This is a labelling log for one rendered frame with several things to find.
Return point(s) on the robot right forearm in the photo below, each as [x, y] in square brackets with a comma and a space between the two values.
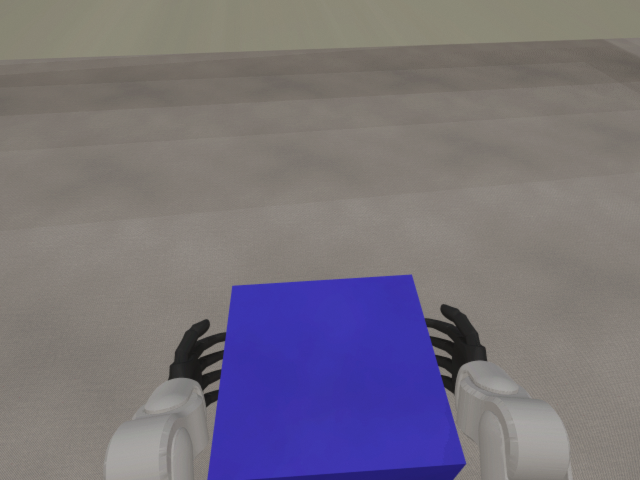
[519, 438]

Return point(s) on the right robot hand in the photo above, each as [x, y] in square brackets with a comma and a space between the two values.
[467, 347]

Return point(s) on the left robot hand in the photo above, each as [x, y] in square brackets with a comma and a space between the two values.
[186, 363]

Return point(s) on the robot left forearm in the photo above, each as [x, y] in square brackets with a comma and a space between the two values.
[163, 438]

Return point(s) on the carton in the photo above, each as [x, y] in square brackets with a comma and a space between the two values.
[331, 380]

